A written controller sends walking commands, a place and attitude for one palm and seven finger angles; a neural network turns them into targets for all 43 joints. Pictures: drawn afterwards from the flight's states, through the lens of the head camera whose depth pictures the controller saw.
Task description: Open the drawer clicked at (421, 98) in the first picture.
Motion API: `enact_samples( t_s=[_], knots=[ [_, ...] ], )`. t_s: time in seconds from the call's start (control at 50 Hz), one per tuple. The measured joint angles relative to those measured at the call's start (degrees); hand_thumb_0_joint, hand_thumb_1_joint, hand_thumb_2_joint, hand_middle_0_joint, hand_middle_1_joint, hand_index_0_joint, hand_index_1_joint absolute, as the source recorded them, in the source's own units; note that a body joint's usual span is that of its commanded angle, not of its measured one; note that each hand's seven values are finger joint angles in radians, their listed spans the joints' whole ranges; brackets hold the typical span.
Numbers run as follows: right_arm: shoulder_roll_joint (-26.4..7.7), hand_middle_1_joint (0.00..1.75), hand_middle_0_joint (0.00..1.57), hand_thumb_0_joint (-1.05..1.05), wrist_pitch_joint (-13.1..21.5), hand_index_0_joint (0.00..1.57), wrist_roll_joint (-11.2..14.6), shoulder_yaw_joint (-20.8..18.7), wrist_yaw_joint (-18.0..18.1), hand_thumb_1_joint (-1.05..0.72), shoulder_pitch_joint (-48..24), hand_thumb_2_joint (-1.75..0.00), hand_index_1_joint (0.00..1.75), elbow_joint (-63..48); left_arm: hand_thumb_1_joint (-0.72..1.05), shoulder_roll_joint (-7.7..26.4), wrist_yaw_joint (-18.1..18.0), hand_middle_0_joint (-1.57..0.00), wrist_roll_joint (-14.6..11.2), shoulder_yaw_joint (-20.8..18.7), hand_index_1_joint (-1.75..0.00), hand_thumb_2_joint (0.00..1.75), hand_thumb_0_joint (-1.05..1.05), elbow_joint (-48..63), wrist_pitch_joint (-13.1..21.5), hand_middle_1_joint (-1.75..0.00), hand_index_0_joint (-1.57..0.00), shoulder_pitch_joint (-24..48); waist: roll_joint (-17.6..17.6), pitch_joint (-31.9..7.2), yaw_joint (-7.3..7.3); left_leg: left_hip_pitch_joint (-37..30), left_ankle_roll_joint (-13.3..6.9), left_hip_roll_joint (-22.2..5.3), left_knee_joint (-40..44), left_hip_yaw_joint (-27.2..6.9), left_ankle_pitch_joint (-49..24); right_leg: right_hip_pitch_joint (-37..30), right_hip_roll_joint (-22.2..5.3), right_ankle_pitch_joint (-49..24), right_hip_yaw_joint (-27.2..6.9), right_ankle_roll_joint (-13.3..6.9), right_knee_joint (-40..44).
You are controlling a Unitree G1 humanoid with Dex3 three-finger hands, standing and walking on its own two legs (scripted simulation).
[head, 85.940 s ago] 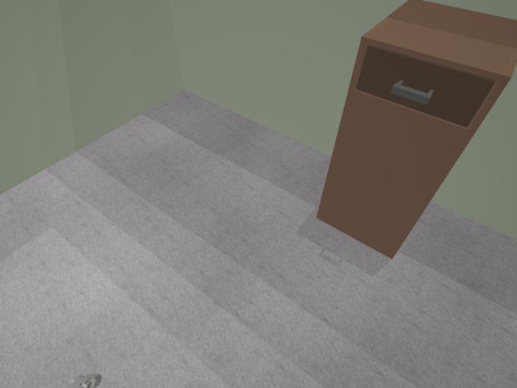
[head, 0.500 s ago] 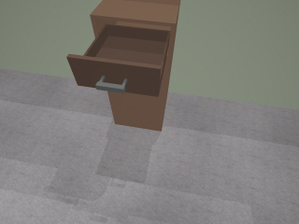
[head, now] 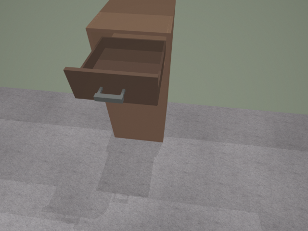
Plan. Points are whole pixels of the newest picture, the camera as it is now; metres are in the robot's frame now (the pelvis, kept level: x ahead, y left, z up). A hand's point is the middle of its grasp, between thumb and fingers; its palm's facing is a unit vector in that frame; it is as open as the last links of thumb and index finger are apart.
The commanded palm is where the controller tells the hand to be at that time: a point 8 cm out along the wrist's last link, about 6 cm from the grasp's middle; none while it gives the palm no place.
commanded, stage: let the arm hang, fingers relaxed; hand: left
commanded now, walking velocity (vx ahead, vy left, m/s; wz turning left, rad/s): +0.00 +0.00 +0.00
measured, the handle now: (110, 94) +0.56 +0.19 +0.01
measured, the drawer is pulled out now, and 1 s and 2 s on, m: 0.30 0.30 0.30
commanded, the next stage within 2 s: look to check the result in 0.02 s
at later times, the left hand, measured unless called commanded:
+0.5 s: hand out of the picture -0.02 +0.15 -0.17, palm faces +0.06 -0.98 -0.18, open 7.4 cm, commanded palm none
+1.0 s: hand out of the picture +0.02 +0.13 -0.17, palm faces +0.05 -0.98 -0.18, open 7.4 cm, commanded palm none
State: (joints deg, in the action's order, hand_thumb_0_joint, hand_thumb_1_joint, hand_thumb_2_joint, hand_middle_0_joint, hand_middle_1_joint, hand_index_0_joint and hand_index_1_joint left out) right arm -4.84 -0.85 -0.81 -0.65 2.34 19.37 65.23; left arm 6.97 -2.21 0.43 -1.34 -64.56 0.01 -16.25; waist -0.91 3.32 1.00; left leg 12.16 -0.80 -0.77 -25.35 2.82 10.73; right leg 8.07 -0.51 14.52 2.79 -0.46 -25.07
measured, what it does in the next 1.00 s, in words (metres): stands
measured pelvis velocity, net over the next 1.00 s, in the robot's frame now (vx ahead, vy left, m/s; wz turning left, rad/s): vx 0.03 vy -0.02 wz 0.00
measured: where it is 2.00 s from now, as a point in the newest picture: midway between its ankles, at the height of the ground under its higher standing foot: outside the picture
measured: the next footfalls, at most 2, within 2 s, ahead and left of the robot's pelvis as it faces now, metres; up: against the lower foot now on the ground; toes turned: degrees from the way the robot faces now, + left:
none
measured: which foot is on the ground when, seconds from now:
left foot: down 0.00-1.00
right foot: down 0.00-1.00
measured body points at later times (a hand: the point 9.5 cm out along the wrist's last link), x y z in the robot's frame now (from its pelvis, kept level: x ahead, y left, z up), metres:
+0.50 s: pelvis +0.01 -0.01 +0.00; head +0.03 -0.02 +0.45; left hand -0.02 +0.20 -0.16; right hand -0.01 -0.21 -0.17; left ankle +0.04 +0.11 -0.74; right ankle -0.01 -0.11 -0.74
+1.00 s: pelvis +0.03 -0.02 +0.00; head +0.04 -0.03 +0.45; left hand +0.01 +0.19 -0.16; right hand +0.00 -0.23 -0.17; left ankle +0.04 +0.11 -0.74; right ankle -0.01 -0.11 -0.74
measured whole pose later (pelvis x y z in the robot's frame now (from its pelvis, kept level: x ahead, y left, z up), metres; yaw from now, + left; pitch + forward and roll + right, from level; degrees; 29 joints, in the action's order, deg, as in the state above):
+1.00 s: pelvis +0.03 -0.02 +0.00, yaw +0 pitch -2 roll +0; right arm -6.3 -0.7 -0.8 -0.5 2.7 16.7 65.5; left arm 6.0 -2.3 0.3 -1.4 -65.4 0.6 -16.5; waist -1.2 4.0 0.6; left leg 9.7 1.4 -2.5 -23.9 2.3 12.2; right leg 5.5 1.4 15.8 3.1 -2.3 -23.1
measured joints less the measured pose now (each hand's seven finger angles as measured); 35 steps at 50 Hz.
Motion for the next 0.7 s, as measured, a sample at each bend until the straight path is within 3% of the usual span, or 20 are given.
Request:
enact_samples(
  t_s=[0.38,0.7],
  knots=[
    [-1.15,0.3,0.2,0.0,0.15,0.19,0.16,0.0,0.26,-0.91,-2.05,-0.9,0.3,-0.52,0.91,-1.34,-0.02,-0.2,0.0,0.21,-0.3,0.9,0.0,-1.98,0.01,-0.3,-0.2,-2.5,-0.14,0.95,-0.77,-0.54,0.46,-0.29,0.69,-0.01,0.37,-0.46,0.33,0.38,-0.03,-0.34,0.66],
    [-1.53,0.3,0.2,0.0,0.21,0.19,0.1,0.1,0.26,-0.92,-2.82,-0.89,0.3,-0.07,0.91,-1.17,-0.15,-0.2,-0.03,0.18,-0.3,0.9,0.0,-1.03,0.58,-0.3,-0.2,-0.68,-0.32,0.41,-0.52,-1.86,1.38,-1.06,1.18,-0.17,1.03,-1.82,1.14,0.99,0.06,-1.15,1.33]
  ],
)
